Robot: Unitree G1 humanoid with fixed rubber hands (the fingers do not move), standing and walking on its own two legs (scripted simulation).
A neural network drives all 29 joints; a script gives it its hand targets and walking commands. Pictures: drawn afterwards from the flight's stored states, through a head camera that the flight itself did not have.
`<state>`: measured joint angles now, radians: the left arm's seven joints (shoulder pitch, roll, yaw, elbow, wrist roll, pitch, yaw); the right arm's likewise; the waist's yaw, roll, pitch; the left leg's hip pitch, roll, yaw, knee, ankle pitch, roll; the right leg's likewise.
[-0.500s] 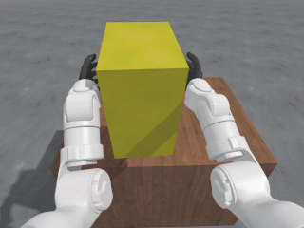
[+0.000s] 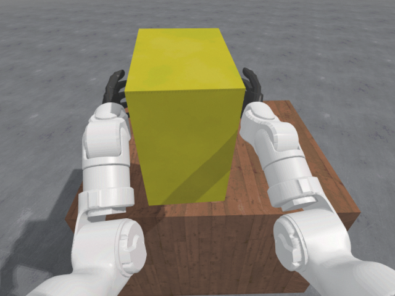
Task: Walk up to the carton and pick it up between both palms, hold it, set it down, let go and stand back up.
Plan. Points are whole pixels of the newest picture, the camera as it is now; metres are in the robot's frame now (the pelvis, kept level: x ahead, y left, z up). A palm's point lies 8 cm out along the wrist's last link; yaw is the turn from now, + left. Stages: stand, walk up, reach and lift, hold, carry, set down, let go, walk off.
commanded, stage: hold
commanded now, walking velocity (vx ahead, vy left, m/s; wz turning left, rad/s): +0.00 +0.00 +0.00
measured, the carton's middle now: (183, 117) +0.41 +0.00 +0.20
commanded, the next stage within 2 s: none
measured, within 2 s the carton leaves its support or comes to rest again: neither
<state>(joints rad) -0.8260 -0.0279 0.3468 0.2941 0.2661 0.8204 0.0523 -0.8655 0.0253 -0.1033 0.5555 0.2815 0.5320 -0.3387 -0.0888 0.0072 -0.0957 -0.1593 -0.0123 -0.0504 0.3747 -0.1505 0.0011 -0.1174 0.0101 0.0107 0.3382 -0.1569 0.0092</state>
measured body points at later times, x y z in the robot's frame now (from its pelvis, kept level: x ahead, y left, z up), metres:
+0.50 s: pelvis +0.00 +0.00 +0.00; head -0.06 +0.01 +0.45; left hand +0.39 +0.13 +0.25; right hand +0.39 -0.13 +0.24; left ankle +0.04 +0.12 -0.75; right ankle +0.02 -0.12 -0.75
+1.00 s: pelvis +0.00 +0.00 +0.00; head -0.06 +0.01 +0.45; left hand +0.39 +0.13 +0.25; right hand +0.39 -0.13 +0.24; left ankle +0.04 +0.12 -0.75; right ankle +0.02 -0.12 -0.75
